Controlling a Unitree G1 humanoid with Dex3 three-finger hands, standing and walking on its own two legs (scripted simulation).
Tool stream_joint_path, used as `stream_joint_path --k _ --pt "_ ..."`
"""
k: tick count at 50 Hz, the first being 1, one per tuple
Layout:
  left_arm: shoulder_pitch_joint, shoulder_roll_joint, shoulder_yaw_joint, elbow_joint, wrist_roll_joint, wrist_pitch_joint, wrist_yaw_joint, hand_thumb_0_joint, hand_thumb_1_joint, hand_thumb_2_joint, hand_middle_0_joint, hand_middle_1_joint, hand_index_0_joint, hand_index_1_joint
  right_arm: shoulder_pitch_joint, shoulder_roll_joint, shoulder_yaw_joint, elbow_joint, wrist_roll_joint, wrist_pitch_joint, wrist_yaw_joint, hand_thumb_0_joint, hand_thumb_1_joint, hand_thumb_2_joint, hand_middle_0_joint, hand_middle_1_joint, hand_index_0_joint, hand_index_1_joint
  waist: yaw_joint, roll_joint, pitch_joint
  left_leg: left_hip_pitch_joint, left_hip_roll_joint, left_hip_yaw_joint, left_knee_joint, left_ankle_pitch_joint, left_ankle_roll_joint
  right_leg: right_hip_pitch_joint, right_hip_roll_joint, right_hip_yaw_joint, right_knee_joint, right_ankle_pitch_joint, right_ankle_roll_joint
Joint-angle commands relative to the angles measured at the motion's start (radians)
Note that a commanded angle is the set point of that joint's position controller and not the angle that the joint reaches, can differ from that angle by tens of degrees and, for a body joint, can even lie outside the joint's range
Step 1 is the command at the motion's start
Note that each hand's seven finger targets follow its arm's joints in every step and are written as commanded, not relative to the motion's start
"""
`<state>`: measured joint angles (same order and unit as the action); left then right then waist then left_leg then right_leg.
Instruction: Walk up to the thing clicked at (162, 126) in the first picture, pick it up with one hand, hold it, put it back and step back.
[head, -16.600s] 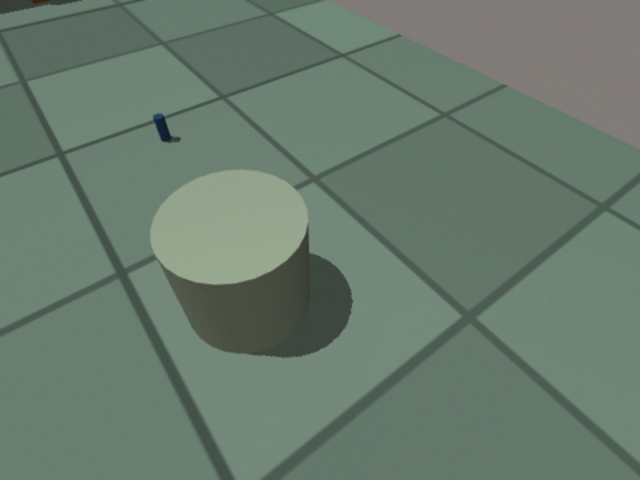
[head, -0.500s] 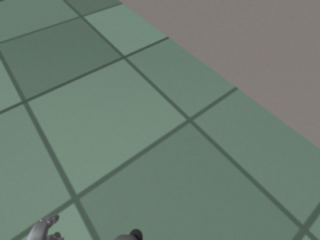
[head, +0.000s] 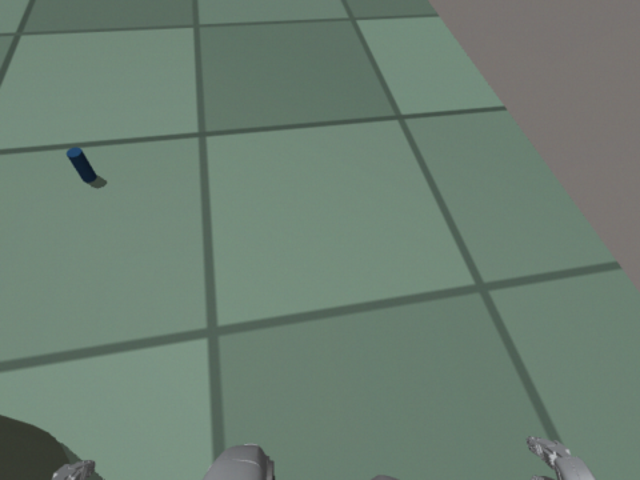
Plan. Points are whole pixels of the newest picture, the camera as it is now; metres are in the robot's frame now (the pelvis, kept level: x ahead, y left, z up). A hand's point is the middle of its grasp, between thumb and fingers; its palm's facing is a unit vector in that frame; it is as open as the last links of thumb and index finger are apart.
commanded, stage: walk up
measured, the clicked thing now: (82, 165) +1.14 +0.95 -0.68
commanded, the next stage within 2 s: stand in 1.82 s
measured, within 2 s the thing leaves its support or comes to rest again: neither
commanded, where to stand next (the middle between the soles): +0.06 +0.02 m, yaw +32 degrees
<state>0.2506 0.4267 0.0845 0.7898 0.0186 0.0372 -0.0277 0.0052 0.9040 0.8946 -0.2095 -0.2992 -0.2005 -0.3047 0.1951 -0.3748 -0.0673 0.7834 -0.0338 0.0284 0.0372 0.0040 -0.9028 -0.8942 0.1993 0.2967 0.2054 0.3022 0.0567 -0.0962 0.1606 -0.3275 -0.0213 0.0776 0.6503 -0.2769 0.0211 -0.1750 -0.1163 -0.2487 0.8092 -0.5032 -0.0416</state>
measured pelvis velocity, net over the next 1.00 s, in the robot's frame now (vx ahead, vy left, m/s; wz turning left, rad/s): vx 0.01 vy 0.00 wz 0.54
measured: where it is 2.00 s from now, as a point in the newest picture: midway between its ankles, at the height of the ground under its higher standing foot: outside the picture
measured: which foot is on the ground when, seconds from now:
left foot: down 0.00-0.30, up 0.32-0.66, down 0.68-1.00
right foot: down 0.00-0.00, up 0.02-0.26, down 0.28-0.70, up 0.72-0.94, down 0.96-1.00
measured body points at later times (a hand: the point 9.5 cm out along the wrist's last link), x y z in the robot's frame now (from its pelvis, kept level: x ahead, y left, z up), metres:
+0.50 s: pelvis +0.02 -0.04 +0.01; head +0.08 -0.07 +0.46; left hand -0.05 +0.30 -0.05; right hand +0.24 -0.29 -0.12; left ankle -0.04 +0.12 -0.62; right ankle +0.08 -0.15 -0.71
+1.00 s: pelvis +0.01 +0.00 -0.01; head +0.04 +0.02 +0.44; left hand -0.09 +0.30 -0.12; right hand +0.25 -0.24 -0.11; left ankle -0.04 +0.12 -0.71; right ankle +0.09 -0.10 -0.72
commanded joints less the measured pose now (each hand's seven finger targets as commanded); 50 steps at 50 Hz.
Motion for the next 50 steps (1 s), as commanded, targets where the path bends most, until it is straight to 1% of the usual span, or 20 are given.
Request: stream_joint_path --k 1,3,5,10,13,14,15,17,21,28,30,33,34,35,36,37,40,45,48,50 --pt "-0.030 0.192 0.038 -0.149 -0.006 -0.025 0.006 0.000 0.900 0.900 -0.200 -0.300 -0.200 -0.300 0.100 -0.391 -0.124 -0.111 0.018 -0.042 -0.057 0.000 -0.900 -0.900 0.200 0.300 0.200 0.300 -0.094 0.348 -0.236 0.270 0.431 -0.773 -0.337 0.174 0.351 -0.347 0.034 0.320 0.414 -0.159 0.057" --pt "-0.007 0.189 0.036 -0.118 -0.011 -0.031 -0.003 0.000 0.900 0.900 -0.200 -0.300 -0.200 -0.300 0.019 -0.284 -0.073 -0.135 0.026 -0.033 -0.058 0.000 -0.900 -0.900 0.200 0.300 0.200 0.300 -0.053 0.183 -0.153 0.092 0.275 -0.440 -0.329 0.022 0.249 -0.291 0.012 0.284 0.303 -0.067 0.037" --pt "0.058 0.186 0.041 -0.079 -0.010 -0.029 -0.011 0.000 0.900 0.900 -0.200 -0.300 -0.200 -0.300 -0.016 -0.264 -0.065 -0.158 0.024 -0.031 -0.053 0.000 -0.900 -0.900 0.200 0.300 0.200 0.300 -0.038 0.233 -0.125 0.037 0.151 -0.301 -0.281 -0.001 0.164 -0.253 0.033 0.240 0.185 0.027 0.037" --pt "0.125 0.172 0.044 -0.057 -0.022 -0.055 0.040 0.000 0.900 0.900 -0.200 -0.300 -0.200 -0.300 0.011 -0.279 -0.086 -0.188 -0.025 -0.002 -0.018 0.000 -0.900 -0.900 0.200 0.300 0.200 0.300 -0.068 0.336 -0.156 -0.034 0.124 -0.334 -0.172 0.310 0.197 -0.149 0.098 0.158 -0.004 0.046 0.058" --pt "0.251 0.179 0.055 -0.018 -0.020 -0.074 0.068 0.000 0.900 0.900 -0.200 -0.300 -0.200 -0.300 -0.084 -0.240 -0.082 -0.241 -0.022 0.023 -0.008 0.000 -0.900 -0.900 0.200 0.300 0.200 0.300 0.018 0.261 -0.199 -0.141 0.050 -0.308 0.026 0.312 0.145 0.030 0.122 0.129 -0.256 0.304 0.045" --pt "0.282 0.248 0.074 -0.020 -0.002 -0.084 0.076 0.000 0.900 0.900 -0.200 -0.300 -0.200 -0.300 -0.091 -0.180 -0.065 -0.258 -0.009 0.025 -0.010 0.000 -0.900 -0.900 0.200 0.300 0.200 0.300 0.055 0.074 -0.195 -0.218 -0.041 -0.274 0.193 0.154 0.083 0.065 -0.002 0.311 -0.410 0.283 0.009" --pt "0.221 0.365 0.098 -0.056 0.024 -0.090 0.082 0.000 0.900 0.900 -0.200 -0.300 -0.200 -0.300 -0.046 -0.121 -0.051 -0.275 -0.006 0.023 -0.012 0.000 -0.900 -0.900 0.200 0.300 0.200 0.300 0.024 -0.181 -0.175 -0.379 -0.146 -0.225 0.391 -0.293 0.005 0.070 -0.323 0.698 -0.505 0.414 -0.089" --pt "-0.006 0.395 0.096 -0.118 0.022 -0.088 0.087 0.000 0.900 0.900 -0.200 -0.300 -0.200 -0.300 0.067 -0.234 -0.086 -0.217 -0.013 0.045 -0.024 0.000 -0.900 -0.900 0.200 0.300 0.200 0.300 -0.072 -0.094 -0.158 -0.330 -0.012 -0.286 0.640 -0.316 -0.017 -0.069 -0.494 0.884 -0.553 0.345 -0.287" --pt "0.029 0.271 0.071 -0.075 0.010 -0.099 0.086 0.000 0.900 0.900 -0.200 -0.300 -0.200 -0.300 0.071 -0.235 -0.101 -0.170 -0.003 0.038 0.012 0.000 -0.900 -0.900 0.200 0.300 0.200 0.300 -0.068 -0.031 -0.118 -0.277 -0.011 -0.241 0.644 -0.109 -0.047 -0.073 -0.208 0.342 -0.386 0.479 -0.135" --pt "0.096 0.296 0.082 -0.099 0.024 -0.096 0.057 0.000 0.900 0.900 -0.200 -0.300 -0.200 -0.300 -0.043 -0.203 -0.071 -0.154 0.020 0.008 0.014 0.000 -0.900 -0.900 0.200 0.300 0.200 0.300 0.030 -0.202 -0.155 -0.189 0.038 -0.098 0.186 -0.178 -0.058 0.079 -0.211 0.226 -0.307 0.543 -0.155" --pt "0.048 0.315 0.080 -0.115 0.019 -0.085 0.050 0.000 0.900 0.900 -0.200 -0.300 -0.200 -0.300 0.012 -0.211 -0.073 -0.118 0.023 -0.003 0.006 0.000 -0.900 -0.900 0.200 0.300 0.200 0.300 0.001 -0.228 -0.169 -0.071 0.025 -0.068 0.104 -0.167 -0.045 -0.005 -0.234 0.221 -0.273 0.543 -0.149" --pt "0.039 0.273 0.057 -0.114 0.007 -0.062 0.044 0.000 0.900 0.900 -0.200 -0.300 -0.200 -0.300 0.132 -0.241 -0.086 -0.028 0.018 -0.016 -0.005 0.000 -0.900 -0.900 0.200 0.300 0.200 0.300 -0.060 -0.028 -0.235 0.178 -0.036 -0.019 -0.088 -0.057 -0.012 -0.153 -0.197 0.147 -0.060 0.241 -0.081" --pt "0.068 0.208 0.035 -0.112 0.002 -0.051 0.042 0.000 0.900 0.900 -0.200 -0.300 -0.200 -0.300 0.175 -0.296 -0.101 -0.018 0.006 -0.023 -0.014 0.000 -0.900 -0.900 0.200 0.300 0.200 0.300 -0.093 0.160 -0.238 0.246 0.025 -0.175 -0.163 -0.130 0.039 -0.276 -0.147 0.132 0.137 0.083 -0.029" --pt "0.077 0.140 0.015 -0.129 -0.009 -0.045 0.042 0.000 0.900 0.900 -0.200 -0.300 -0.200 -0.300 0.153 -0.381 -0.110 -0.048 -0.009 -0.027 -0.023 0.000 -0.900 -0.900 0.200 0.300 0.200 0.300 -0.079 0.425 -0.183 0.237 0.251 -0.610 -0.284 -0.134 0.137 -0.505 -0.006 0.110 0.318 -0.148 0.036" --pt "0.023 0.220 0.033 -0.126 -0.008 -0.045 0.061 0.000 0.900 0.900 -0.200 -0.300 -0.200 -0.300 0.118 -0.439 -0.115 -0.066 0.007 -0.029 -0.024 0.000 -0.900 -0.900 0.200 0.300 0.200 0.300 -0.107 0.365 -0.166 0.086 0.358 -0.777 -0.353 -0.182 0.259 -0.471 0.021 0.215 0.348 -0.167 0.031" --pt "-0.034 0.258 0.035 -0.115 -0.002 -0.053 0.066 0.000 0.900 0.900 -0.200 -0.300 -0.200 -0.300 0.078 -0.432 -0.112 -0.056 0.013 -0.028 -0.028 0.000 -0.900 -0.900 0.200 0.300 0.200 0.300 -0.105 0.344 -0.091 -0.020 0.370 -0.800 -0.376 -0.220 0.298 -0.429 -0.008 0.261 0.342 -0.142 0.023" --pt "0.082 0.220 0.037 -0.045 -0.019 -0.061 0.049 0.000 0.900 0.900 -0.200 -0.300 -0.200 -0.300 0.009 -0.289 -0.056 -0.056 0.017 -0.042 -0.051 0.000 -0.900 -0.900 0.200 0.300 0.200 0.300 -0.028 0.289 -0.095 0.042 0.200 -0.428 -0.181 0.204 0.192 -0.381 -0.018 0.268 0.235 0.007 0.018" --pt "0.060 0.180 0.030 -0.018 -0.010 -0.070 0.044 0.000 0.900 0.900 -0.200 -0.300 -0.200 -0.300 0.050 -0.264 -0.041 -0.047 0.023 -0.057 -0.054 0.000 -0.900 -0.900 0.200 0.300 0.200 0.300 -0.049 0.298 -0.182 0.049 0.199 -0.396 -0.089 0.456 0.196 -0.192 0.046 0.214 0.009 0.005 0.021" --pt "0.100 0.175 0.030 0.017 -0.002 -0.085 0.049 0.000 0.900 0.900 -0.200 -0.300 -0.200 -0.300 -0.004 -0.237 -0.028 -0.057 0.043 -0.042 -0.056 0.000 -0.900 -0.900 0.200 0.300 0.200 0.300 0.003 0.221 -0.219 -0.035 0.128 -0.314 0.061 0.395 0.127 0.004 0.077 0.198 -0.283 0.266 -0.013" --pt "0.067 0.279 0.049 0.000 0.016 -0.095 0.051 0.000 0.900 0.900 -0.200 -0.300 -0.200 -0.300 0.008 -0.161 -0.006 -0.069 0.058 -0.040 -0.059 0.000 -0.900 -0.900 0.200 0.300 0.200 0.300 -0.003 -0.009 -0.219 -0.197 -0.045 -0.209 0.261 0.069 0.020 0.072 -0.194 0.575 -0.399 0.367 -0.129"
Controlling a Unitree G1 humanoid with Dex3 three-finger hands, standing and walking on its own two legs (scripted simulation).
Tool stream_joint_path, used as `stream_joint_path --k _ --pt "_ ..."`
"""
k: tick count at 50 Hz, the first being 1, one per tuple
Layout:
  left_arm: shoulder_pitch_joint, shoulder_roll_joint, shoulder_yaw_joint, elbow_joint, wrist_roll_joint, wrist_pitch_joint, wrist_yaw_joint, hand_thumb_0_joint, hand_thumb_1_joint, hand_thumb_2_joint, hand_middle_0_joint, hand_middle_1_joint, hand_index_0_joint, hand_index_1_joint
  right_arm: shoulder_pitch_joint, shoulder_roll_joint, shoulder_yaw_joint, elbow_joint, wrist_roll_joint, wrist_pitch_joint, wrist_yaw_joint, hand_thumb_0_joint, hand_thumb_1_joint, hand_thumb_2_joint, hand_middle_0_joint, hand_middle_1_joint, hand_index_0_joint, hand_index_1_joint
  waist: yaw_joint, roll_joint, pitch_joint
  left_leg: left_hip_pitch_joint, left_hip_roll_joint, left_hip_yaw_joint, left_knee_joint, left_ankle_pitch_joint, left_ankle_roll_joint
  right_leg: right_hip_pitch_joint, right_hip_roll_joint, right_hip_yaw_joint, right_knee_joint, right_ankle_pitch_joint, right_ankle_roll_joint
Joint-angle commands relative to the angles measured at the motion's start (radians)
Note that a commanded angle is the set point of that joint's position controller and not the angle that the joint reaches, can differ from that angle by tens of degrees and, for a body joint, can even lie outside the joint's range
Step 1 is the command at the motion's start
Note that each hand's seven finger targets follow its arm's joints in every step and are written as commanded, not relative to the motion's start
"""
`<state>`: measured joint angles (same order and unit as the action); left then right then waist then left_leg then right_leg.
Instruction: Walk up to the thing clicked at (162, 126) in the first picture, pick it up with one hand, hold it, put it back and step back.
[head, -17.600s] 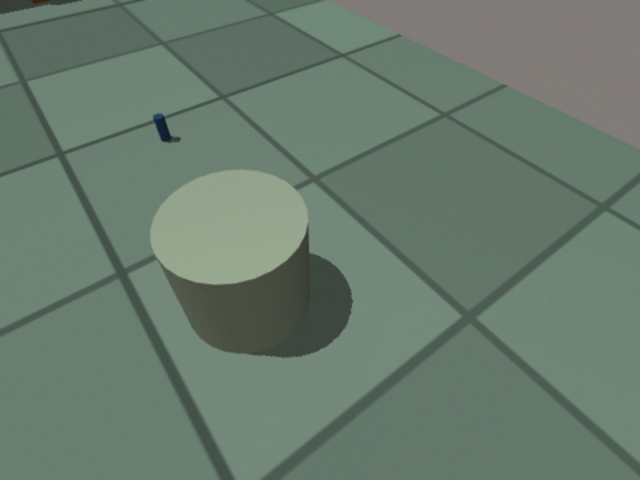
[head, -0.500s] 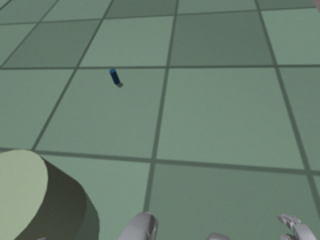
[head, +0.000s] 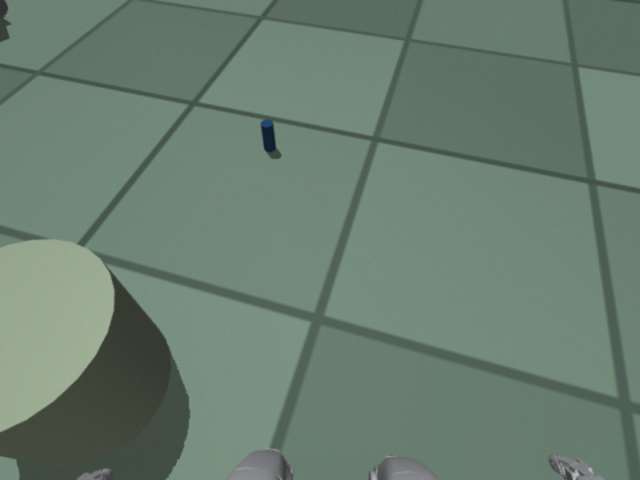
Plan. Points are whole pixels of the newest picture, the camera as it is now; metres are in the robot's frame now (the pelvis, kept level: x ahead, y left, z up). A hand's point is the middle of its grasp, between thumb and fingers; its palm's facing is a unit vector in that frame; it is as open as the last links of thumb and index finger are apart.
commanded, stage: walk up
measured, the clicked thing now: (268, 136) +1.47 +0.24 -0.67
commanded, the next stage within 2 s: stand in 0.82 s
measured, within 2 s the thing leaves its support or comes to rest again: neither
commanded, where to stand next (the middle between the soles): +0.06 -0.01 m, yaw +1 degrees
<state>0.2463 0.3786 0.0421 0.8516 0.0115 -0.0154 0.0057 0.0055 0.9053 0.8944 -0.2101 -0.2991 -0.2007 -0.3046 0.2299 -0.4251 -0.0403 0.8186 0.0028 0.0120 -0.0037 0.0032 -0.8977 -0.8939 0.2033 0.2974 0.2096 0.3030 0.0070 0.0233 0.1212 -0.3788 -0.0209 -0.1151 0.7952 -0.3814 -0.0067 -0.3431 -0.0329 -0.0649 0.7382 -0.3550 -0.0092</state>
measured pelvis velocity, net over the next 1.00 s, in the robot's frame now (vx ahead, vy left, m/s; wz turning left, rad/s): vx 0.00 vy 0.00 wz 0.07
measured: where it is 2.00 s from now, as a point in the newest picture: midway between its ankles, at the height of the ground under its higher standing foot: outside the picture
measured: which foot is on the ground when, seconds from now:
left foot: down 0.00-1.00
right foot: down 0.00-1.00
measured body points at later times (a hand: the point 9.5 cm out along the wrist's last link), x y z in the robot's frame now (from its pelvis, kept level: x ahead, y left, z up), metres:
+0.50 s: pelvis +0.00 +0.01 +0.02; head +0.01 +0.02 +0.47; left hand +0.05 +0.33 -0.10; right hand +0.11 -0.28 -0.10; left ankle +0.01 +0.14 -0.71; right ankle +0.02 -0.13 -0.71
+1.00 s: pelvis +0.00 +0.00 +0.04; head +0.01 +0.00 +0.49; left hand +0.06 +0.32 -0.09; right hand +0.13 -0.29 -0.09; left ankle +0.01 +0.14 -0.71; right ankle +0.02 -0.13 -0.71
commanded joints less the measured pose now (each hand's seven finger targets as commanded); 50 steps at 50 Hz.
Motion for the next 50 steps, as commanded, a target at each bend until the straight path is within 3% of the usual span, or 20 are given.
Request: stream_joint_path --k 1,2,4,8,9,10,11,12,13,15,16,17,18,20,21,23,28,42,48,50 --pt "-0.001 0.365 0.095 -0.074 0.018 -0.038 0.011 0.000 0.900 0.900 -0.200 -0.300 -0.200 -0.300 -0.015 -0.153 -0.050 -0.081 0.012 -0.017 -0.032 0.000 -0.900 -0.900 0.200 0.300 0.200 0.300 0.034 -0.202 -0.171 -0.101 -0.031 0.031 0.203 -0.222 0.037 0.125 -0.423 0.514 -0.358 0.210 -0.281" --pt "-0.060 0.353 0.094 -0.084 0.015 -0.035 0.009 0.000 0.900 0.900 -0.200 -0.300 -0.200 -0.300 0.020 -0.179 -0.060 -0.052 0.000 -0.020 -0.036 0.000 -0.900 -0.900 0.200 0.300 0.200 0.300 0.000 -0.212 -0.122 -0.072 0.014 0.015 0.228 -0.245 0.031 0.065 -0.458 0.540 -0.355 0.234 -0.317" --pt "-0.079 0.284 0.071 -0.079 0.014 -0.031 0.005 0.000 0.900 0.900 -0.200 -0.300 -0.200 -0.300 0.005 -0.195 -0.063 -0.025 0.005 -0.032 -0.019 0.000 -0.900 -0.900 0.200 0.300 0.200 0.300 -0.012 -0.138 -0.067 -0.028 0.006 0.055 0.109 -0.198 0.041 0.038 -0.310 0.288 -0.306 0.265 -0.225" --pt "-0.104 0.267 0.054 -0.049 0.009 -0.017 -0.003 0.000 0.900 0.900 -0.200 -0.300 -0.200 -0.300 0.057 -0.136 -0.050 0.029 0.001 -0.045 -0.005 0.000 -0.900 -0.900 0.200 0.300 0.200 0.300 -0.028 -0.199 -0.111 0.151 -0.021 0.126 -0.202 0.101 0.037 -0.009 -0.183 0.132 -0.189 0.201 -0.123" --pt "-0.096 0.248 0.047 -0.045 0.004 -0.010 -0.006 0.000 0.900 0.900 -0.200 -0.300 -0.200 -0.300 0.057 -0.146 -0.051 0.039 -0.005 -0.051 -0.009 0.000 -0.900 -0.900 0.200 0.300 0.200 0.300 -0.028 -0.189 -0.135 0.190 -0.010 0.090 -0.269 0.131 0.043 -0.008 -0.171 0.117 -0.143 0.200 -0.102" --pt "-0.086 0.210 0.035 -0.044 0.000 -0.004 -0.008 0.000 0.900 0.900 -0.200 -0.300 -0.200 -0.300 0.043 -0.165 -0.053 0.041 -0.015 -0.060 -0.014 0.000 -0.900 -0.900 0.200 0.300 0.200 0.300 -0.021 -0.117 -0.158 0.216 0.056 -0.043 -0.328 0.129 0.063 -0.030 -0.146 0.093 -0.064 0.159 -0.071" --pt "-0.071 0.158 0.021 -0.049 -0.011 0.005 -0.011 0.000 0.900 0.900 -0.200 -0.300 -0.200 -0.300 0.004 -0.219 -0.058 0.026 -0.030 -0.071 -0.019 0.000 -0.900 -0.900 0.200 0.300 0.200 0.300 0.002 0.034 -0.155 0.212 0.227 -0.329 -0.405 0.145 0.125 -0.114 -0.059 0.058 0.052 0.015 -0.014" --pt "-0.051 0.182 0.029 -0.025 -0.014 0.017 -0.005 0.000 0.900 0.900 -0.200 -0.300 -0.200 -0.300 -0.049 -0.269 -0.063 0.014 -0.021 -0.074 -0.021 0.000 -0.900 -0.900 0.200 0.300 0.200 0.300 0.009 0.053 -0.130 0.115 0.319 -0.411 -0.424 0.080 0.219 -0.077 -0.035 0.075 0.071 -0.225 -0.008" --pt "-0.056 0.215 0.037 0.003 -0.010 0.015 -0.001 0.000 0.900 0.900 -0.200 -0.300 -0.200 -0.300 -0.095 -0.279 -0.068 0.025 -0.016 -0.070 -0.019 0.000 -0.900 -0.900 0.200 0.300 0.200 0.300 0.014 0.046 -0.102 -0.002 0.313 -0.396 -0.426 0.037 0.243 0.023 -0.056 0.091 0.065 -0.193 -0.015" --pt "-0.054 0.203 0.038 0.030 -0.010 0.000 -0.007 0.000 0.900 0.900 -0.200 -0.300 -0.200 -0.300 -0.145 -0.217 -0.040 0.031 -0.014 -0.067 -0.017 0.000 -0.900 -0.900 0.200 0.300 0.200 0.300 0.036 0.032 -0.095 -0.004 0.193 -0.189 -0.359 0.159 0.154 0.093 -0.048 0.071 -0.102 -0.053 -0.026" --pt "-0.030 0.203 0.036 0.044 -0.013 -0.010 -0.008 0.000 0.900 0.900 -0.200 -0.300 -0.200 -0.300 -0.163 -0.191 -0.029 0.036 -0.008 -0.066 -0.015 0.000 -0.900 -0.900 0.200 0.300 0.200 0.300 0.049 0.044 -0.114 0.013 0.152 -0.111 -0.317 0.248 0.103 0.134 -0.063 0.082 -0.188 0.104 -0.032" --pt "-0.032 0.221 0.037 0.049 -0.012 -0.017 -0.006 0.000 0.900 0.900 -0.200 -0.300 -0.200 -0.300 -0.156 -0.168 -0.022 0.045 0.000 -0.067 -0.014 0.000 -0.900 -0.900 0.200 0.300 0.200 0.300 0.044 0.031 -0.132 0.016 0.114 -0.063 -0.268 0.286 0.069 0.168 -0.090 0.118 -0.234 0.207 -0.044" --pt "-0.068 0.235 0.035 0.049 -0.012 -0.018 -0.005 0.000 0.900 0.900 -0.200 -0.300 -0.200 -0.300 -0.136 -0.157 -0.016 0.063 0.002 -0.065 -0.012 0.000 -0.900 -0.900 0.200 0.300 0.200 0.300 0.023 0.004 -0.132 0.025 0.077 -0.038 -0.256 0.232 0.050 0.152 -0.118 0.170 -0.268 0.200 -0.062" --pt "-0.146 0.240 0.025 0.046 -0.007 -0.014 -0.008 0.000 0.900 0.900 -0.200 -0.300 -0.200 -0.300 -0.094 -0.155 -0.015 0.101 -0.005 -0.059 -0.008 0.000 -0.900 -0.900 0.200 0.300 0.200 0.300 -0.013 -0.002 -0.134 0.076 0.081 -0.056 -0.339 0.084 0.052 0.108 -0.130 0.168 -0.267 0.079 -0.065" --pt "-0.152 0.225 0.019 0.054 -0.011 -0.011 -0.011 0.000 0.900 0.900 -0.200 -0.300 -0.200 -0.300 -0.108 -0.165 -0.015 0.112 -0.008 -0.060 -0.007 0.000 -0.900 -0.900 0.200 0.300 0.200 0.300 -0.005 0.014 -0.129 0.097 0.102 -0.083 -0.369 0.077 0.058 0.102 -0.105 0.140 -0.255 0.051 -0.053" --pt "-0.132 0.210 0.011 0.081 -0.015 -0.010 -0.013 0.000 0.900 0.900 -0.200 -0.300 -0.200 -0.300 -0.148 -0.176 -0.013 0.123 -0.009 -0.064 -0.006 0.000 -0.900 -0.900 0.200 0.300 0.200 0.300 0.016 0.027 -0.120 0.085 0.127 -0.112 -0.387 0.118 0.067 0.132 -0.073 0.101 -0.271 0.075 -0.034" --pt "-0.160 0.226 0.011 0.123 -0.014 -0.021 -0.011 0.000 0.900 0.900 -0.200 -0.300 -0.200 -0.300 -0.154 -0.155 -0.001 0.162 -0.001 -0.064 -0.005 0.000 -0.900 -0.900 0.200 0.300 0.200 0.300 0.002 -0.018 -0.162 0.142 0.100 -0.045 -0.371 0.270 0.048 0.191 -0.110 0.117 -0.323 0.225 -0.037" --pt "-0.188 0.194 -0.001 0.217 -0.006 -0.019 -0.006 0.000 0.900 0.900 -0.200 -0.300 -0.200 -0.300 -0.210 -0.145 0.001 0.235 -0.007 -0.052 -0.003 0.000 -0.900 -0.900 0.200 0.300 0.200 0.300 0.003 -0.002 -0.152 0.219 0.128 -0.039 -0.463 0.346 0.028 0.227 -0.103 0.105 -0.425 0.210 -0.008" --pt "-0.205 0.199 0.000 0.232 -0.008 -0.024 -0.002 0.000 0.900 0.900 -0.200 -0.300 -0.200 -0.300 -0.215 -0.148 0.001 0.253 -0.004 -0.050 -0.002 0.000 -0.900 -0.900 0.200 0.300 0.200 0.300 0.000 -0.003 -0.161 0.229 0.133 -0.027 -0.480 0.395 0.022 0.272 -0.109 0.107 -0.434 0.284 -0.002" --pt "-0.208 0.196 0.000 0.239 -0.007 -0.020 -0.003 0.000 0.900 0.900 -0.200 -0.300 -0.200 -0.300 -0.214 -0.147 0.002 0.259 -0.005 -0.048 -0.003 0.000 -0.900 -0.900 0.200 0.300 0.200 0.300 0.001 -0.004 -0.144 0.204 0.131 -0.028 -0.505 0.328 0.018 0.268 -0.103 0.106 -0.443 0.225 0.000"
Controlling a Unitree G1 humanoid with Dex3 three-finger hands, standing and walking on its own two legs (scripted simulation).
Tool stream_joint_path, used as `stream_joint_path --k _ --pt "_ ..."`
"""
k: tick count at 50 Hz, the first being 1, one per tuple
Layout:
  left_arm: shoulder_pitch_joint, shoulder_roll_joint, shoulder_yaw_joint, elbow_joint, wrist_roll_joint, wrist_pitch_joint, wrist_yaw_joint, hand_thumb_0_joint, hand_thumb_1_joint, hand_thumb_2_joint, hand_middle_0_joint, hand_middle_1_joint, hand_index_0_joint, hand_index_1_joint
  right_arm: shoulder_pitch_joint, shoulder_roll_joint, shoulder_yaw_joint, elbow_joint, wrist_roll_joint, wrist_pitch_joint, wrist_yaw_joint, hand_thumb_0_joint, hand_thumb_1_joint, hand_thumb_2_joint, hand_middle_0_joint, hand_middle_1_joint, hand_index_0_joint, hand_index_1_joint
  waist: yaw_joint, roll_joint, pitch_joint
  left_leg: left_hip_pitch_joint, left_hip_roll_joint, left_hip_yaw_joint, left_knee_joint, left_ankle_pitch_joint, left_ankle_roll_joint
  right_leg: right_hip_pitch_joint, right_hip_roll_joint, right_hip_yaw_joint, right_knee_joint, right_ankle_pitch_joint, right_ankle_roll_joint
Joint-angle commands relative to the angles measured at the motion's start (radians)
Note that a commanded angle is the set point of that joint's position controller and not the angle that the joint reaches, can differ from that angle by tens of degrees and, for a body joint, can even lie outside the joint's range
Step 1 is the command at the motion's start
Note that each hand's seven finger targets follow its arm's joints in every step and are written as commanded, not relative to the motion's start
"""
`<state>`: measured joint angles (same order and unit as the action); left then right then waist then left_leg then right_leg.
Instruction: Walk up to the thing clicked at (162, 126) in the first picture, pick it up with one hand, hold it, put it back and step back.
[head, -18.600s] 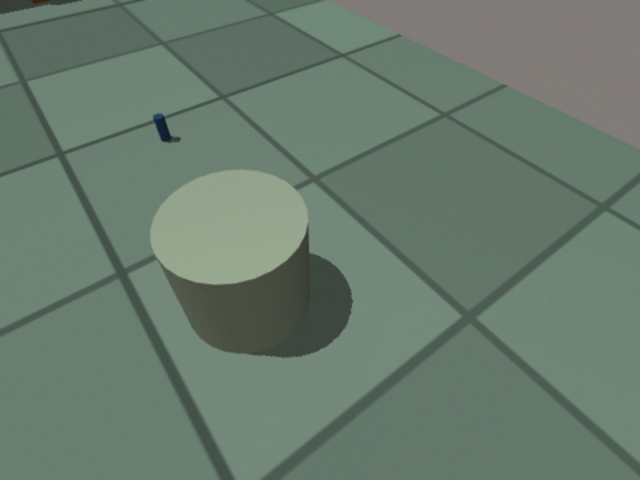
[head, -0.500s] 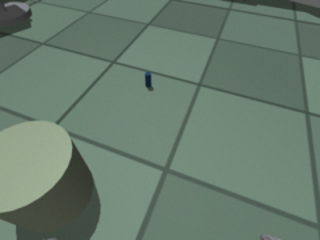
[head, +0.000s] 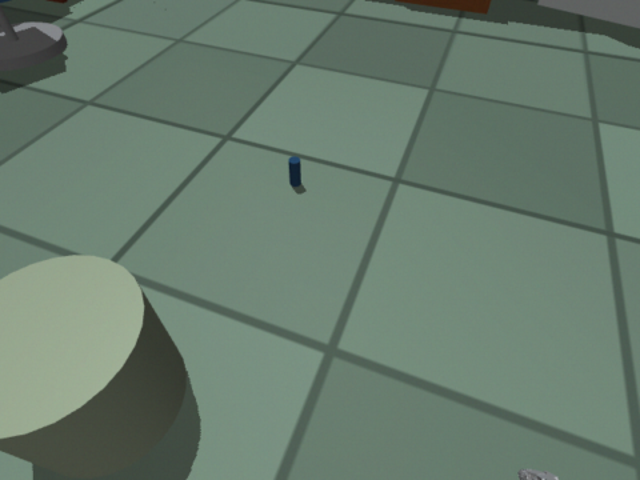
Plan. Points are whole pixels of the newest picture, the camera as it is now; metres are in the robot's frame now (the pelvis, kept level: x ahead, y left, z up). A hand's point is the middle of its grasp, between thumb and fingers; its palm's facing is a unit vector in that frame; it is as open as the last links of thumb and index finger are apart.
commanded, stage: stand
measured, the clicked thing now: (294, 172) +1.48 +0.13 -0.71
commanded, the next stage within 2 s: none
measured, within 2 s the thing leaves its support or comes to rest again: neither
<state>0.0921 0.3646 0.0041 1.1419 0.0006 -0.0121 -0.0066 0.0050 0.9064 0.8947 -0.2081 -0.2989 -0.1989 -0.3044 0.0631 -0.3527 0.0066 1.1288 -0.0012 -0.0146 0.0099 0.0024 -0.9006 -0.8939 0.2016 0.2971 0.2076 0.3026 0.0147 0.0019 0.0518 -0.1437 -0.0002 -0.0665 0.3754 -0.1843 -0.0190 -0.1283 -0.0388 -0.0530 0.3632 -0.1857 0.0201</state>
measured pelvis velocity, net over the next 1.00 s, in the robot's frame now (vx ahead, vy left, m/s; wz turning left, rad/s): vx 0.00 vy -0.01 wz -0.02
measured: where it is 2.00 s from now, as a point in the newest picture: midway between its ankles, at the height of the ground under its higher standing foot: outside the picture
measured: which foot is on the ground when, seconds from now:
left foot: down 0.00-1.00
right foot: down 0.00-1.00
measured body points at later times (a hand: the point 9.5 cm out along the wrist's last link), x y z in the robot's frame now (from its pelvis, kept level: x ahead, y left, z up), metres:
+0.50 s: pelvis +0.00 -0.01 +0.00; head +0.00 -0.01 +0.45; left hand +0.07 +0.30 -0.13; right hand +0.06 -0.31 -0.13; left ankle +0.02 +0.13 -0.75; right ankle +0.01 -0.13 -0.75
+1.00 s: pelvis +0.00 -0.01 +0.00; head +0.01 -0.02 +0.45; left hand +0.08 +0.29 -0.13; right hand +0.08 -0.31 -0.13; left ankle +0.02 +0.13 -0.75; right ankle +0.01 -0.13 -0.75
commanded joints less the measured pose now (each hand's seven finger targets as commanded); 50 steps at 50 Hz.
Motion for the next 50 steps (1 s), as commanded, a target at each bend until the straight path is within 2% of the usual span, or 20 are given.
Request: stream_joint_path --k 1,3,9,11,14,20,22,24,28,31,36,41,50 --pt "-0.051 0.218 0.039 -0.048 0.004 -0.022 0.009 0.000 0.900 0.900 -0.200 -0.300 -0.200 -0.300 -0.054 -0.215 -0.045 -0.052 -0.003 -0.020 -0.016 0.000 -0.900 -0.900 0.200 0.300 0.200 0.300 -0.003 0.005 -0.071 -0.022 0.111 -0.077 -0.088 0.115 0.030 0.044 -0.098 0.095 -0.072 0.035 -0.033" --pt "-0.049 0.212 0.037 -0.044 0.006 -0.021 0.008 0.000 0.900 0.900 -0.200 -0.300 -0.200 -0.300 -0.053 -0.216 -0.045 -0.050 -0.002 -0.018 -0.015 0.000 -0.900 -0.900 0.200 0.300 0.200 0.300 -0.006 0.006 -0.063 -0.018 0.109 -0.075 -0.095 0.087 0.031 0.032 -0.095 0.094 -0.081 0.024 -0.031" --pt "-0.056 0.214 0.037 -0.045 0.004 -0.027 0.010 0.000 0.900 0.900 -0.200 -0.300 -0.200 -0.300 -0.044 -0.216 -0.044 -0.040 -0.003 -0.018 -0.013 0.000 -0.900 -0.900 0.200 0.300 0.200 0.300 -0.007 -0.004 -0.089 0.005 0.111 -0.067 -0.083 0.154 0.029 0.049 -0.107 0.105 -0.088 0.090 -0.032" --pt "-0.055 0.215 0.038 -0.047 0.005 -0.025 0.012 0.000 0.900 0.900 -0.200 -0.300 -0.200 -0.300 -0.042 -0.215 -0.046 -0.037 -0.003 -0.017 -0.013 0.000 -0.900 -0.900 0.200 0.300 0.200 0.300 -0.007 -0.005 -0.084 0.012 0.112 -0.067 -0.086 0.146 0.026 0.036 -0.102 0.100 -0.091 0.068 -0.033" --pt "-0.057 0.222 0.040 -0.044 0.006 -0.021 0.011 0.000 0.900 0.900 -0.200 -0.300 -0.200 -0.300 -0.029 -0.210 -0.044 -0.033 -0.005 -0.012 -0.013 0.000 -0.900 -0.900 0.200 0.300 0.200 0.300 -0.012 -0.008 -0.070 -0.016 0.108 -0.064 -0.099 0.072 0.028 0.030 -0.101 0.105 -0.100 0.003 -0.034" --pt "-0.044 0.216 0.039 -0.046 0.006 -0.020 0.009 0.000 0.900 0.900 -0.200 -0.300 -0.200 -0.300 -0.023 -0.210 -0.041 -0.030 -0.006 -0.014 -0.012 0.000 -0.900 -0.900 0.200 0.300 0.200 0.300 -0.008 0.004 -0.052 -0.015 0.109 -0.064 -0.105 0.055 0.027 0.011 -0.099 0.110 -0.100 -0.011 -0.034" --pt "-0.048 0.224 0.042 -0.049 0.008 -0.018 0.011 0.000 0.900 0.900 -0.200 -0.300 -0.200 -0.300 -0.009 -0.211 -0.043 -0.029 -0.008 -0.010 -0.011 0.000 -0.900 -0.900 0.200 0.300 0.200 0.300 -0.012 -0.010 -0.037 -0.038 0.099 -0.061 -0.108 -0.011 0.028 -0.007 -0.093 0.113 -0.115 -0.089 -0.031" --pt "-0.050 0.225 0.043 -0.051 0.011 -0.015 0.010 0.000 0.900 0.900 -0.200 -0.300 -0.200 -0.300 -0.006 -0.210 -0.045 -0.033 -0.008 -0.007 -0.010 0.000 -0.900 -0.900 0.200 0.300 0.200 0.300 -0.016 -0.017 -0.035 -0.025 0.098 -0.057 -0.097 -0.020 0.031 -0.032 -0.097 0.125 -0.125 -0.125 -0.035" --pt "-0.040 0.217 0.042 -0.060 0.005 -0.022 0.008 0.000 0.900 0.900 -0.200 -0.300 -0.200 -0.300 -0.006 -0.210 -0.042 -0.038 -0.008 -0.016 -0.012 0.000 -0.900 -0.900 0.200 0.300 0.200 0.300 -0.010 0.012 -0.088 -0.007 0.116 -0.058 -0.088 0.125 0.028 0.033 -0.102 0.117 -0.086 0.060 -0.039" --pt "-0.033 0.214 0.042 -0.057 0.005 -0.022 0.009 0.000 0.900 0.900 -0.200 -0.300 -0.200 -0.300 -0.009 -0.216 -0.041 -0.036 -0.006 -0.018 -0.015 0.000 -0.900 -0.900 0.200 0.300 0.200 0.300 -0.010 0.018 -0.098 0.010 0.121 -0.056 -0.080 0.170 0.029 0.048 -0.102 0.113 -0.076 0.133 -0.037" --pt "-0.034 0.207 0.040 -0.054 0.004 -0.018 0.009 0.000 0.900 0.900 -0.200 -0.300 -0.200 -0.300 -0.006 -0.216 -0.036 -0.031 -0.004 -0.015 -0.017 0.000 -0.900 -0.900 0.200 0.300 0.200 0.300 -0.010 0.007 -0.087 0.004 0.122 -0.053 -0.091 0.148 0.028 0.049 -0.097 0.106 -0.080 0.111 -0.035" --pt "-0.033 0.214 0.041 -0.050 0.005 -0.014 0.008 0.000 0.900 0.900 -0.200 -0.300 -0.200 -0.300 0.006 -0.216 -0.035 -0.031 -0.006 -0.012 -0.017 0.000 -0.900 -0.900 0.200 0.300 0.200 0.300 -0.012 -0.003 -0.051 -0.018 0.115 -0.054 -0.110 0.071 0.025 0.022 -0.092 0.106 -0.093 0.009 -0.036" --pt "-0.037 0.217 0.043 -0.061 0.003 -0.021 0.009 0.000 0.900 0.900 -0.200 -0.300 -0.200 -0.300 0.005 -0.211 -0.032 -0.038 -0.005 -0.016 -0.015 0.000 -0.900 -0.900 0.200 0.300 0.200 0.300 -0.012 -0.004 -0.066 0.002 0.117 -0.052 -0.096 0.135 0.023 0.029 -0.097 0.109 -0.091 0.083 -0.037"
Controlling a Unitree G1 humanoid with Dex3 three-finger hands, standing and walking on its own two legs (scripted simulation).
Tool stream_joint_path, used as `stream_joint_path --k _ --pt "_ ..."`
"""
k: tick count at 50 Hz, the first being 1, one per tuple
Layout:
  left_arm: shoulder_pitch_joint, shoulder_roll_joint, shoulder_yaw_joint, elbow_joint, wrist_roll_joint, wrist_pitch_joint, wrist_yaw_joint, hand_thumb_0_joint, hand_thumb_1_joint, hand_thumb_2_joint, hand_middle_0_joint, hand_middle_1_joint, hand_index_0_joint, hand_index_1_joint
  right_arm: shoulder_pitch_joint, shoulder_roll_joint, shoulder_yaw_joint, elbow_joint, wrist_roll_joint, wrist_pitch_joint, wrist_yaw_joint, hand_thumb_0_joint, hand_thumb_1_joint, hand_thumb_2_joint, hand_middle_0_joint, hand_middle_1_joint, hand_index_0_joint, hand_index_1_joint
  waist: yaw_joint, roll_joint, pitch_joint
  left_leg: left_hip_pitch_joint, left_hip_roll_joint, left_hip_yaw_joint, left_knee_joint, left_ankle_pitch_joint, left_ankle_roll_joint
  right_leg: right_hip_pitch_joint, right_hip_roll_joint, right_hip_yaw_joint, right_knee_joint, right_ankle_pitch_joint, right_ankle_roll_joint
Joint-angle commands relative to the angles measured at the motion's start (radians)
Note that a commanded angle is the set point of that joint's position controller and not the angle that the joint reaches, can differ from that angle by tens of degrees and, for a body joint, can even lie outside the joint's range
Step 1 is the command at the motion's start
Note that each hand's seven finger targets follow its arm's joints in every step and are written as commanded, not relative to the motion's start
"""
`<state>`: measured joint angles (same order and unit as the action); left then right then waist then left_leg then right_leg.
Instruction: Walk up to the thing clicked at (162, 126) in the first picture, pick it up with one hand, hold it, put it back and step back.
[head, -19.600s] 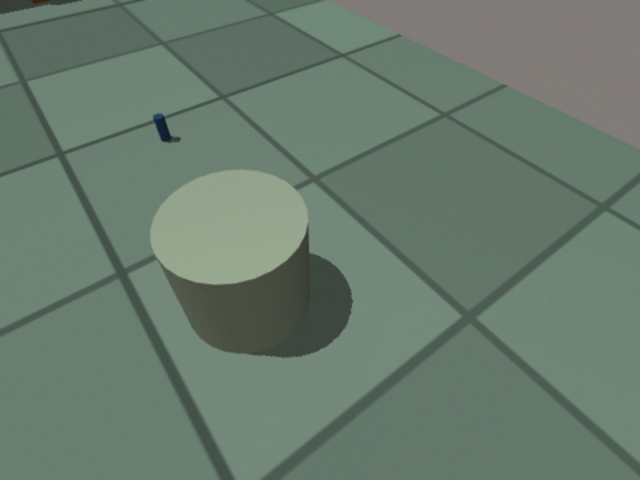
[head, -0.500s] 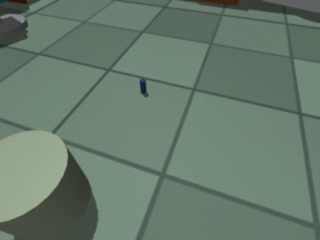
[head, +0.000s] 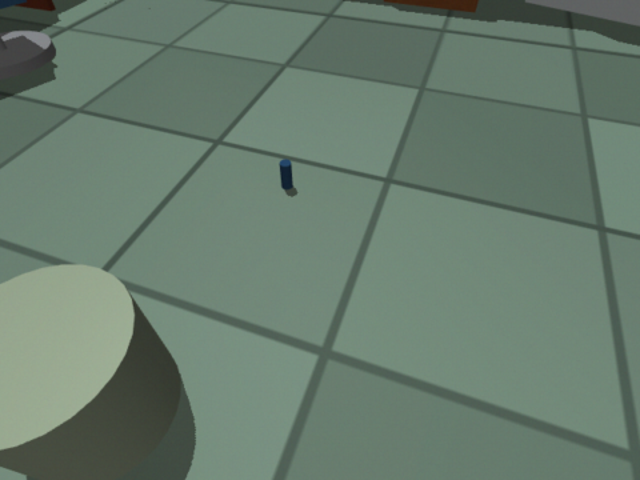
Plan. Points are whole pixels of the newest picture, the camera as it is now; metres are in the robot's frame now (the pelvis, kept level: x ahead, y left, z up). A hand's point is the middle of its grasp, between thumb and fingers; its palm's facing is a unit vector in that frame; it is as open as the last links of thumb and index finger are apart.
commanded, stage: stand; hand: left
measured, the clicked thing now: (286, 174) +1.47 +0.17 -0.71
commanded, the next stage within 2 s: walk up in 1.42 s
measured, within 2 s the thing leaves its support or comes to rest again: neither
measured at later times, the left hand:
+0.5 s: hand out of the picture +0.08 +0.26 -0.15, palm faces -0.01 -0.94 -0.35, open 7.4 cm
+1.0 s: hand out of the picture +0.09 +0.26 -0.15, palm faces +0.00 -0.94 -0.35, open 7.4 cm
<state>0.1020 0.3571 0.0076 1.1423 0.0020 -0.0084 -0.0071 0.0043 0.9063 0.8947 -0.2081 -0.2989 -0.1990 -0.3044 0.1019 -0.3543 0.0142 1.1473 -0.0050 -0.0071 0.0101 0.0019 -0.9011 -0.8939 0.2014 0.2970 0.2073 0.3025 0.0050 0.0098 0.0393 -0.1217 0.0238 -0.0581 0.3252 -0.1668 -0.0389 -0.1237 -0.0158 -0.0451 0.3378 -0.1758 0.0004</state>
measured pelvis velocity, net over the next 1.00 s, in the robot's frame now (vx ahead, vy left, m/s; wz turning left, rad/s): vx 0.02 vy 0.00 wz -0.01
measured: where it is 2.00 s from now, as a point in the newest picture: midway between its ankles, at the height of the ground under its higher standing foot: outside the picture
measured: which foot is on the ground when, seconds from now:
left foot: down 0.00-1.00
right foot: down 0.00-1.00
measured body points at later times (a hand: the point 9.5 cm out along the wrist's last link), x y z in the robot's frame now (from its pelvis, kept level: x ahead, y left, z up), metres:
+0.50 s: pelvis +0.01 +0.00 +0.00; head +0.02 +0.00 +0.45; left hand +0.09 +0.31 -0.13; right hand +0.09 -0.30 -0.14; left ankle +0.01 +0.15 -0.75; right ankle +0.01 -0.12 -0.75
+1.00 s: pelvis +0.02 +0.00 +0.00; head +0.03 +0.00 +0.45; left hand +0.09 +0.31 -0.13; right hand +0.09 -0.30 -0.13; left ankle +0.01 +0.15 -0.75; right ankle +0.01 -0.12 -0.75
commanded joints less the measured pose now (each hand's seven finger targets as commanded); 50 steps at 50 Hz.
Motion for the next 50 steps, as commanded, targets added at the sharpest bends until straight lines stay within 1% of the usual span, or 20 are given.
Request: stream_joint_path --k 1,4,6,11,14,18,21,22,23,25,29,31,32,35,38,40,44,45,47,50 --pt "-0.045 0.217 0.039 -0.060 0.003 -0.024 0.009 0.000 0.900 0.900 -0.200 -0.300 -0.200 -0.300 -0.039 -0.215 -0.041 -0.057 -0.002 -0.023 -0.015 0.000 -0.900 -0.900 0.200 0.300 0.200 0.300 -0.003 0.001 -0.051 -0.025 0.092 -0.057 -0.045 0.089 0.046 0.024 -0.119 0.102 -0.074 0.054 -0.014" --pt "-0.043 0.221 0.039 -0.060 0.004 -0.020 0.009 0.000 0.900 0.900 -0.200 -0.300 -0.200 -0.300 -0.035 -0.215 -0.042 -0.056 -0.003 -0.021 -0.015 0.000 -0.900 -0.900 0.200 0.300 0.200 0.300 -0.002 -0.005 -0.036 -0.032 0.091 -0.061 -0.056 0.048 0.045 0.004 -0.114 0.103 -0.079 -0.014 -0.017" --pt "-0.039 0.218 0.038 -0.061 0.005 -0.020 0.008 0.000 0.900 0.900 -0.200 -0.300 -0.200 -0.300 -0.040 -0.215 -0.043 -0.058 -0.003 -0.020 -0.014 0.000 -0.900 -0.900 0.200 0.300 0.200 0.300 0.000 -0.004 -0.045 -0.021 0.092 -0.059 -0.049 0.059 0.048 0.003 -0.114 0.101 -0.078 -0.007 -0.016" --pt "-0.035 0.220 0.040 -0.062 0.005 -0.025 0.010 0.000 0.900 0.900 -0.200 -0.300 -0.200 -0.300 -0.031 -0.216 -0.042 -0.060 -0.001 -0.020 -0.016 0.000 -0.900 -0.900 0.200 0.300 0.200 0.300 -0.004 -0.001 -0.074 -0.014 0.093 -0.056 -0.037 0.121 0.048 0.035 -0.121 0.100 -0.063 0.098 -0.015" --pt "-0.037 0.219 0.039 -0.061 0.002 -0.022 0.010 0.000 0.900 0.900 -0.200 -0.300 -0.200 -0.300 -0.033 -0.215 -0.042 -0.059 -0.002 -0.020 -0.017 0.000 -0.900 -0.900 0.200 0.300 0.200 0.300 -0.001 -0.003 -0.069 -0.011 0.095 -0.057 -0.043 0.114 0.045 0.028 -0.118 0.099 -0.064 0.070 -0.018" --pt "-0.032 0.221 0.039 -0.060 0.004 -0.022 0.010 0.000 0.900 0.900 -0.200 -0.300 -0.200 -0.300 -0.027 -0.214 -0.041 -0.057 -0.002 -0.021 -0.018 0.000 -0.900 -0.900 0.200 0.300 0.200 0.300 -0.003 -0.002 -0.075 -0.005 0.098 -0.055 -0.038 0.149 0.044 0.046 -0.121 0.100 -0.057 0.122 -0.021" --pt "-0.031 0.221 0.040 -0.060 0.003 -0.020 0.011 0.000 0.900 0.900 -0.200 -0.300 -0.200 -0.300 -0.033 -0.213 -0.040 -0.059 -0.002 -0.021 -0.019 0.000 -0.900 -0.900 0.200 0.300 0.200 0.300 0.000 -0.004 -0.078 0.000 0.097 -0.052 -0.040 0.155 0.044 0.046 -0.118 0.095 -0.053 0.123 -0.019" --pt "-0.027 0.218 0.040 -0.060 0.006 -0.020 0.012 0.000 0.900 0.900 -0.200 -0.300 -0.200 -0.300 -0.036 -0.217 -0.043 -0.061 -0.002 -0.021 -0.022 0.000 -0.900 -0.900 0.200 0.300 0.200 0.300 0.002 -0.008 -0.092 0.013 0.102 -0.052 -0.031 0.172 0.048 0.056 -0.121 0.096 -0.049 0.147 -0.020" --pt "-0.030 0.216 0.038 -0.058 0.003 -0.019 0.011 0.000 0.900 0.900 -0.200 -0.300 -0.200 -0.300 -0.034 -0.211 -0.038 -0.059 -0.001 -0.021 -0.021 0.000 -0.900 -0.900 0.200 0.300 0.200 0.300 0.000 0.000 -0.071 0.004 0.097 -0.051 -0.041 0.171 0.042 0.041 -0.119 0.095 -0.051 0.140 -0.019" --pt "-0.033 0.214 0.038 -0.063 0.003 -0.020 0.012 0.000 0.900 0.900 -0.200 -0.300 -0.200 -0.300 -0.030 -0.215 -0.041 -0.060 -0.001 -0.021 -0.021 0.000 -0.900 -0.900 0.200 0.300 0.200 0.300 0.001 -0.011 -0.082 0.014 0.103 -0.053 -0.037 0.196 0.042 0.052 -0.120 0.094 -0.046 0.162 -0.020" --pt "-0.033 0.215 0.039 -0.057 0.003 -0.019 0.013 0.000 0.900 0.900 -0.200 -0.300 -0.200 -0.300 -0.028 -0.214 -0.039 -0.062 0.000 -0.019 -0.021 0.000 -0.900 -0.900 0.200 0.300 0.200 0.300 -0.004 -0.006 -0.064 0.000 0.097 -0.050 -0.042 0.161 0.044 0.051 -0.120 0.095 -0.056 0.145 -0.017" --pt "-0.025 0.214 0.039 -0.060 0.005 -0.021 0.014 0.000 0.900 0.900 -0.200 -0.300 -0.200 -0.300 -0.036 -0.216 -0.042 -0.068 0.000 -0.020 -0.021 0.000 -0.900 -0.900 0.200 0.300 0.200 0.300 0.000 -0.012 -0.080 0.028 0.103 -0.049 -0.029 0.205 0.045 0.050 -0.122 0.093 -0.051 0.183 -0.016" --pt "-0.035 0.218 0.041 -0.062 0.004 -0.022 0.014 0.000 0.900 0.900 -0.200 -0.300 -0.200 -0.300 -0.026 -0.213 -0.040 -0.067 -0.001 -0.019 -0.022 0.000 -0.900 -0.900 0.200 0.300 0.200 0.300 -0.004 -0.015 -0.076 0.016 0.100 -0.045 -0.030 0.199 0.045 0.057 -0.125 0.097 -0.052 0.189 -0.018" --pt "-0.029 0.212 0.040 -0.061 0.004 -0.019 0.013 0.000 0.900 0.900 -0.200 -0.300 -0.200 -0.300 -0.036 -0.214 -0.039 -0.067 -0.002 -0.020 -0.023 0.000 -0.900 -0.900 0.200 0.300 0.200 0.300 0.001 0.007 -0.064 0.015 0.100 -0.046 -0.041 0.184 0.044 0.046 -0.119 0.096 -0.055 0.165 -0.016" --pt "-0.037 0.215 0.043 -0.062 0.006 -0.019 0.015 0.000 0.900 0.900 -0.200 -0.300 -0.200 -0.300 -0.030 -0.211 -0.040 -0.072 -0.002 -0.018 -0.022 0.000 -0.900 -0.900 0.200 0.300 0.200 0.300 -0.002 -0.014 -0.060 0.005 0.100 -0.047 -0.044 0.173 0.045 0.050 -0.117 0.090 -0.055 0.155 -0.016" --pt "-0.032 0.213 0.043 -0.062 0.006 -0.018 0.014 0.000 0.900 0.900 -0.200 -0.300 -0.200 -0.300 -0.036 -0.216 -0.043 -0.073 -0.001 -0.018 -0.022 0.000 -0.900 -0.900 0.200 0.300 0.200 0.300 0.002 -0.016 -0.061 0.015 0.100 -0.048 -0.044 0.149 0.046 0.040 -0.115 0.090 -0.060 0.118 -0.016" --pt "-0.033 0.214 0.043 -0.065 0.006 -0.020 0.013 0.000 0.900 0.900 -0.200 -0.300 -0.200 -0.300 -0.030 -0.215 -0.042 -0.077 -0.002 -0.018 -0.022 0.000 -0.900 -0.900 0.200 0.300 0.200 0.300 -0.002 -0.002 -0.071 0.016 0.100 -0.042 -0.036 0.172 0.049 0.053 -0.123 0.098 -0.057 0.162 -0.019" --pt "-0.036 0.215 0.044 -0.065 0.006 -0.019 0.014 0.000 0.900 0.900 -0.200 -0.300 -0.200 -0.300 -0.025 -0.213 -0.042 -0.076 -0.001 -0.018 -0.022 0.000 -0.900 -0.900 0.200 0.300 0.200 0.300 -0.003 0.000 -0.075 0.012 0.098 -0.044 -0.042 0.161 0.048 0.058 -0.120 0.094 -0.055 0.151 -0.018" --pt "-0.031 0.213 0.042 -0.064 0.005 -0.022 0.014 0.000 0.900 0.900 -0.200 -0.300 -0.200 -0.300 -0.026 -0.212 -0.041 -0.077 0.000 -0.019 -0.021 0.000 -0.900 -0.900 0.200 0.300 0.200 0.300 -0.002 -0.007 -0.077 0.019 0.102 -0.046 -0.037 0.191 0.048 0.061 -0.122 0.094 -0.053 0.179 -0.017" --pt "-0.033 0.213 0.042 -0.065 0.004 -0.020 0.013 0.000 0.900 0.900 -0.200 -0.300 -0.200 -0.300 -0.030 -0.211 -0.040 -0.077 -0.002 -0.020 -0.022 0.000 -0.900 -0.900 0.200 0.300 0.200 0.300 -0.002 0.006 -0.057 0.017 0.098 -0.044 -0.046 0.155 0.043 0.036 -0.118 0.097 -0.061 0.131 -0.017"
